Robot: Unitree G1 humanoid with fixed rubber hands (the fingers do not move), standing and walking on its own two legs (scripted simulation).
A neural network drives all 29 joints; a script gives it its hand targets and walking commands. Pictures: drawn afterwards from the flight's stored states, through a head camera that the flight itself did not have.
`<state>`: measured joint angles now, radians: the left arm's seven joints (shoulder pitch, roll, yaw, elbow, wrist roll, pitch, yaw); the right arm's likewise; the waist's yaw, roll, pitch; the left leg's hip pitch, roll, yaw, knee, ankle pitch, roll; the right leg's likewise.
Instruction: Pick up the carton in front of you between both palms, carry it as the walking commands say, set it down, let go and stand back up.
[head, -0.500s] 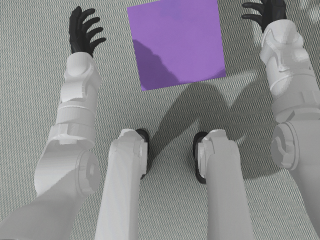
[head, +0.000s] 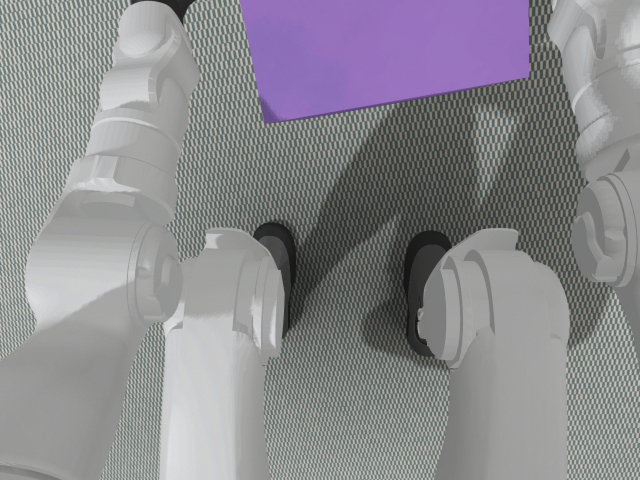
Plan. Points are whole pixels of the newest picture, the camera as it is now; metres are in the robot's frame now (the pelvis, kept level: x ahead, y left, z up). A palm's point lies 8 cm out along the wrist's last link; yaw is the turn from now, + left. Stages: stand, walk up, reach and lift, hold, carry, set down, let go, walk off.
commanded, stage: reach and lift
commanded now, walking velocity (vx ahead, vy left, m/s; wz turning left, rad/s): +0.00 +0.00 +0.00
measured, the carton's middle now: (369, 4) +0.53 -0.03 -0.25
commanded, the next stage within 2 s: none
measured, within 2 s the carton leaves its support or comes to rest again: leaves its support in 0.68 s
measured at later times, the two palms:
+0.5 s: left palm out of the picture +0.53 +0.12 -0.17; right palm out of the picture +0.55 -0.18 -0.18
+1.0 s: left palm out of the picture +0.51 +0.12 -0.05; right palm out of the picture +0.52 -0.18 -0.06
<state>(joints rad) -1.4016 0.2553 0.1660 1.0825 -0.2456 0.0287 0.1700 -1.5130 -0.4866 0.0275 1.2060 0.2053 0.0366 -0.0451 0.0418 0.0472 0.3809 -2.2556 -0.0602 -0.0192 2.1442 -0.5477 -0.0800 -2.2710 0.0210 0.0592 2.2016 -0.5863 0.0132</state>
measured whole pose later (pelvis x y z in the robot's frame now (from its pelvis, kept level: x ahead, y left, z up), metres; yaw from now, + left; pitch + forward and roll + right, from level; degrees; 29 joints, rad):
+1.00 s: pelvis +0.00 +0.01 +0.03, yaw -3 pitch +41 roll +2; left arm -1.11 0.02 0.47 0.71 0.02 0.26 0.16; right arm -1.24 -0.20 -0.21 0.88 -0.04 0.31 -0.07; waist 0.02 0.04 0.01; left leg -2.22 -0.10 -0.07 2.06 -0.55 -0.10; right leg -2.24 0.09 0.07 2.09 -0.56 0.05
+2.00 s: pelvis +0.06 +0.01 +0.29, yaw -5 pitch +27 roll +0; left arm -0.55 -0.14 0.41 0.60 0.19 0.30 0.07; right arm -0.57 0.07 -0.34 0.65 -0.20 0.33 -0.03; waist 0.01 0.02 -0.23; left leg -1.17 -0.09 -0.13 1.16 -0.44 -0.04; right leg -1.18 0.09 0.11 1.16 -0.44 0.03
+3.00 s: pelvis +0.09 +0.01 +0.40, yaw -5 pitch -4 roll +0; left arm -0.34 -0.17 0.33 0.39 0.31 0.60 -0.01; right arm -0.32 0.17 -0.29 0.38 -0.30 0.63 0.01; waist 0.00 0.00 0.00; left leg -0.17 -0.04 -0.14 0.45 -0.22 -0.02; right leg -0.17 0.04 0.13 0.46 -0.22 0.01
